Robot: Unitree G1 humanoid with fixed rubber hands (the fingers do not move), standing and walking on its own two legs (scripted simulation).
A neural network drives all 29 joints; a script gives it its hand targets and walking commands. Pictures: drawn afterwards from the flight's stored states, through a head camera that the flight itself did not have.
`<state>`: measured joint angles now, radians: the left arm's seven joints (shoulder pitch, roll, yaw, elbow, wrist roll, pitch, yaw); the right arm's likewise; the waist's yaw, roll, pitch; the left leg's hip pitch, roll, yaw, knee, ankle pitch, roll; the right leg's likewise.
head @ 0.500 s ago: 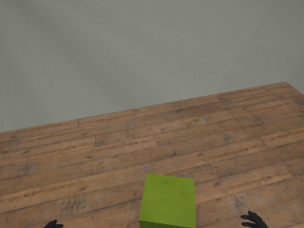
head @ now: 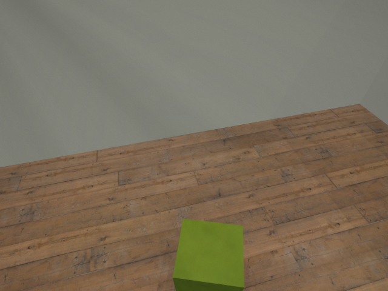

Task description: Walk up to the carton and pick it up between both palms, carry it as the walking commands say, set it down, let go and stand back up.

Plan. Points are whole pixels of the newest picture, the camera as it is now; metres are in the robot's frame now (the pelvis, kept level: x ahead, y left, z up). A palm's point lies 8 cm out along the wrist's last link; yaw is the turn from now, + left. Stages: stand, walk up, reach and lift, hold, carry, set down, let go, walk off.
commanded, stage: stand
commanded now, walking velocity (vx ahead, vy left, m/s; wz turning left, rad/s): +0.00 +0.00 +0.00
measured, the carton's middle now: (209, 260) +0.43 -0.06 -0.65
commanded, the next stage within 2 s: none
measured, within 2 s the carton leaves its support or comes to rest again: neither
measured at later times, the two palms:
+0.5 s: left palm out of the picture +0.07 +0.29 -0.10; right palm out of the picture +0.06 -0.30 -0.11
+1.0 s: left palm out of the picture +0.07 +0.30 -0.10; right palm out of the picture +0.05 -0.30 -0.11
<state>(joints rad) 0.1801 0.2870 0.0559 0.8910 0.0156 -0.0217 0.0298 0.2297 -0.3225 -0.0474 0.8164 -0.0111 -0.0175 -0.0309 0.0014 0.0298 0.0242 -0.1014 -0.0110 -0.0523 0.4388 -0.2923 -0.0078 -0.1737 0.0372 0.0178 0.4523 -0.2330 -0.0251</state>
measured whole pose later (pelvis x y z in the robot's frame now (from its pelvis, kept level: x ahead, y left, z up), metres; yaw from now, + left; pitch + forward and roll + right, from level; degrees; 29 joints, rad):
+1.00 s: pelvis -0.02 +0.00 +0.00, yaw -2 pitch -3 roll +0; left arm 0.15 0.33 0.04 1.01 0.00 -0.02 0.03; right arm 0.20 -0.35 -0.03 0.96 0.00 -0.03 -0.03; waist 0.00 0.01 0.04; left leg -0.08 -0.01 -0.03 0.37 -0.23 -0.01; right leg -0.16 0.04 0.05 0.38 -0.17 -0.02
